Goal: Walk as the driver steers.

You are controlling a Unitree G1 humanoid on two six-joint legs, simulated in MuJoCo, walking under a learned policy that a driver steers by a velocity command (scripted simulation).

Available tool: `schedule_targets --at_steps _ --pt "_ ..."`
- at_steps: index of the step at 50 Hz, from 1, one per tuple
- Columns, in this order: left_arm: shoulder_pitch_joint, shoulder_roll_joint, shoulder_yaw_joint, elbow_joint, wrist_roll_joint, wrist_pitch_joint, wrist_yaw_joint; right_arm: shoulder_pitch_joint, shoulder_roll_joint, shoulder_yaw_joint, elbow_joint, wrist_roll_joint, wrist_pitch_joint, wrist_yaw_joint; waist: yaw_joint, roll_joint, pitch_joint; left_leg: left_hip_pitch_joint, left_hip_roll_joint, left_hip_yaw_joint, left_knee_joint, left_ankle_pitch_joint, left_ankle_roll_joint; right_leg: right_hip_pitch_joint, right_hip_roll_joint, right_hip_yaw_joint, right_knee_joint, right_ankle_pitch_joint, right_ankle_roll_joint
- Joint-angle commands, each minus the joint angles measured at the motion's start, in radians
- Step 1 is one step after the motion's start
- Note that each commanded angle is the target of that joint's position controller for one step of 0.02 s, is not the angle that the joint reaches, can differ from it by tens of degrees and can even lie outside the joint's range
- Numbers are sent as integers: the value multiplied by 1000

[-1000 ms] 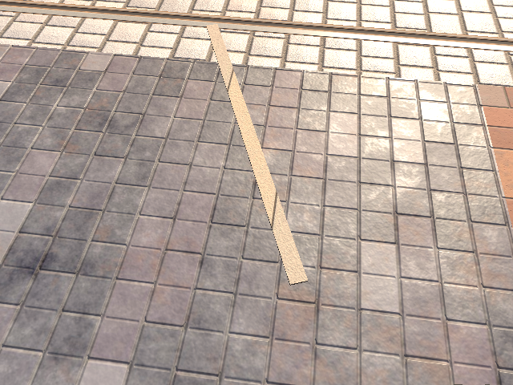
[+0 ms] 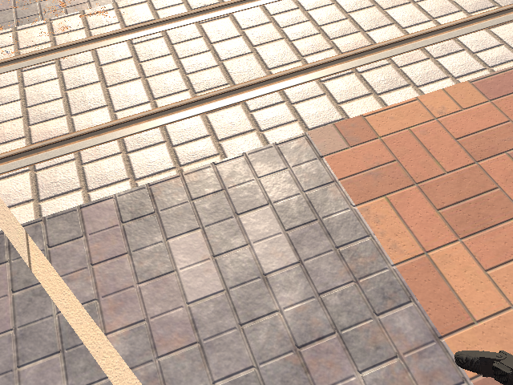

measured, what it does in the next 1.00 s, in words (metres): walks ahead: left foot, then right foot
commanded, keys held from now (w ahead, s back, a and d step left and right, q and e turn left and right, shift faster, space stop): w+e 0.10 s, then w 0.44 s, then q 0.46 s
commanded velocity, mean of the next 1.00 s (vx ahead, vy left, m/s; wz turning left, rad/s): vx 0.37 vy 0.00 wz -0.04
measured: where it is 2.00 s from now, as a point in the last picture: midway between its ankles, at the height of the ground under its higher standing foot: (323, 384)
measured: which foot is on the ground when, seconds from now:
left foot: up 0.00-0.10, down 0.12-0.62, up 0.64-1.00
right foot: down 0.00-0.12, up 0.14-0.58, down 0.60-1.00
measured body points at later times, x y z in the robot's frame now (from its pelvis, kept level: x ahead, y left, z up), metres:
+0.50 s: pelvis +0.27 +0.02 +0.00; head +0.30 +0.01 +0.45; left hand +0.53 +0.20 -0.08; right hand +0.21 -0.26 -0.13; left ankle +0.21 +0.15 -0.74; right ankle +0.40 -0.16 -0.71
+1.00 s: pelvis +0.44 -0.05 +0.00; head +0.47 -0.05 +0.45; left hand +0.55 +0.23 -0.12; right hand +0.59 -0.32 -0.11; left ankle +0.51 +0.08 -0.71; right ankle +0.43 -0.15 -0.74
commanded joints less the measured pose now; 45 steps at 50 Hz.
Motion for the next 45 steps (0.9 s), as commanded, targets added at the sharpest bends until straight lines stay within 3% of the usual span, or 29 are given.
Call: schedule_targets --at_steps 1,3,4,5,6,7,8,9,10,11,13,17,20,24,27,28,29,30,31,32,33,34,35,36,39,41,45 --pt "35 156 41 -41 -5 -1 11 -99 -95 -22 -96 9 -27 13 -1 -138 -26 121 -55 23 -81 7 16 -38 -234 207 -28 199 -116" --pt "23 161 43 -45 0 4 16 -60 -120 -32 -91 10 -38 18 -30 -167 -32 165 -57 18 -98 -84 45 5 -258 262 34 234 -103" --pt "6 153 41 -52 1 7 16 6 -131 -40 -75 9 -44 15 -68 -178 -52 249 -63 36 -128 -95 67 2 -244 267 82 275 -88" --pt "-6 122 29 -63 5 6 13 112 -160 -54 -53 -2 -49 9 -121 -164 -125 425 -35 27 -144 -85 103 -33 -191 234 207 323 -58" --pt "3 66 6 -80 24 3 8 269 -213 -66 -38 -18 -49 2 -181 -63 -275 684 127 -125 -115 -138 166 -147 -130 145 475 194 -22" --pt "167 1 -12 -98 -7 -9 6 358 -286 -86 7 -27 -35 8 -106 292 -381 994 342 -612 -211 -336 344 -513 14 29 796 -295 49" --pt "172 103 0 -62 -21 -12 9 349 -187 -66 2 3 -32 16 -130 205 -323 969 351 -715 -268 -574 336 -641 -65 62 924 -304 58" --pt "56 158 13 -69 -16 -10 8 304 -120 -48 -7 7 -26 14 -160 97 -185 846 299 -551 -282 -566 291 -671 -97 49 950 -210 61" --pt "-17 151 12 -86 -2 -9 10 252 -106 -39 -13 -4 -18 15 -147 22 -109 720 254 -423 -294 -448 265 -645 -129 10 931 -144 64" --pt "-68 138 13 -103 12 -14 8 223 -90 -33 -6 -9 -13 15 -132 10 -48 620 217 -337 -314 -329 265 -630 -152 3 874 -100 63" --pt "-58 100 9 -107 6 -15 -2 214 -71 -23 6 -15 -16 14 -94 54 -38 532 169 -227 -354 -199 258 -553 -187 -18 786 -65 59" --pt "-126 46 -13 -136 19 -15 -10 241 -127 -37 35 7 -20 10 -94 42 -27 501 175 -126 -417 -67 296 -557 -218 -78 577 13 81" --pt "-214 31 -26 -154 15 -25 -22 259 -154 -42 49 14 -7 5 -121 34 -17 485 143 -33 -432 -37 271 -502 -209 -111 385 179 86" --pt "-322 47 -25 -183 5 -32 -35 335 -171 -42 86 26 9 6 -157 39 0 525 156 0 -408 -32 248 -443 -175 -139 243 261 82" --pt "-344 71 -17 -199 3 -36 -44 351 -188 -46 106 32 25 2 -137 53 8 592 196 -10 -358 17 225 -408 -159 -145 179 191 46" --pt "-302 87 -7 -190 10 -40 -43 340 -189 -44 109 32 33 -1 -100 50 -7 589 180 -2 -285 151 204 -318 -139 -155 131 195 30" --pt "-192 122 13 -156 23 -43 -38 337 -178 -38 110 32 39 -4 -41 33 -76 572 131 30 -142 311 173 -149 -111 -173 83 240 7" --pt "-60 177 33 -130 43 -45 -29 335 -145 -23 94 17 36 -7 16 4 -190 459 73 63 56 231 125 92 -196 -104 113 417 -31" --pt "42 269 49 -126 71 -35 -16 407 -44 13 64 -11 22 -4 16 -219 -353 96 -54 125 433 -254 42 483 -484 219 166 687 -165" --pt "72 230 40 -114 56 -20 -18 465 -63 11 92 6 14 -6 20 -300 -471 15 -99 5 617 -704 26 481 -582 405 94 748 -246" --pt "24 175 22 -115 44 -16 -21 408 -153 -18 93 33 20 -8 21 -199 -344 -24 -56 -35 693 -677 23 353 -532 266 83 758 -210" --pt "-44 137 9 -115 36 -18 -23 353 -142 -19 78 37 30 -13 -12 -176 -245 -54 -18 -1 671 -632 23 249 -480 142 69 760 -172" --pt "-109 103 0 -110 31 -22 -27 338 -126 -21 82 27 47 -20 -45 -140 -179 -29 12 14 617 -574 14 133 -435 60 31 722 -145" --pt "-162 85 -4 -108 33 -26 -29 344 -119 -27 86 20 70 -26 -79 -157 -140 37 35 21 573 -525 7 22 -405 -4 -15 680 -127" --pt "-242 104 6 -95 56 -39 -21 362 -83 -32 68 16 115 -37 -130 -172 -106 132 21 50 556 -401 -19 -135 -396 -114 -99 664 -149" --pt "-246 115 12 -77 52 -37 -4 314 -72 -32 34 11 124 -37 -125 -161 -92 107 36 50 473 -326 -18 -128 -403 -160 -120 613 -150" --pt "-236 142 20 -50 42 -10 22 216 -60 -28 -22 9 126 -13 -91 -139 -91 142 43 81 289 -213 0 -86 -404 -233 -128 504 -140"
Next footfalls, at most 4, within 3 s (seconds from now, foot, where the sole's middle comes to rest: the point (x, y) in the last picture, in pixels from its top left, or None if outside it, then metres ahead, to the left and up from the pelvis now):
0.12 left None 0.25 0.14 -0.78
0.60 right None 0.46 -0.16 -0.78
1.08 left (270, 355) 0.53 0.08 -0.78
1.52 right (358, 342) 0.58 -0.15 -0.78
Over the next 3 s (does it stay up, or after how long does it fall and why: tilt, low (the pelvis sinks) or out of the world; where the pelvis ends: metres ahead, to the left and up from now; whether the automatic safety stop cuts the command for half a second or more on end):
stays up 0.47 0.14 -0.02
